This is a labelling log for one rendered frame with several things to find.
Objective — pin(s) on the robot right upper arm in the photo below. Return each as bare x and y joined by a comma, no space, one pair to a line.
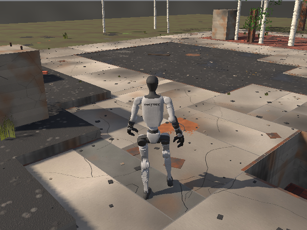
170,109

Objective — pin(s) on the left robot forearm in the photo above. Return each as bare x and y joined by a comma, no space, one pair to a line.
130,124

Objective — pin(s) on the robot head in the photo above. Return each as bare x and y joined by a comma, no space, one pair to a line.
152,83

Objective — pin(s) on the right robot forearm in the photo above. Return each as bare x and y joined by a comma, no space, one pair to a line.
177,128

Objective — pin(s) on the robot left upper arm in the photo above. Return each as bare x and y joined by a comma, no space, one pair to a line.
135,108

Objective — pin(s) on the left robot hand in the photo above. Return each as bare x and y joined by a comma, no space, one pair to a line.
129,131

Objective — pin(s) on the left robot foot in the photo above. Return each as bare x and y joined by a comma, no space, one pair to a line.
146,195

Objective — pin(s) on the right robot hand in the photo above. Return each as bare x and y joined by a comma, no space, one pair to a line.
181,140

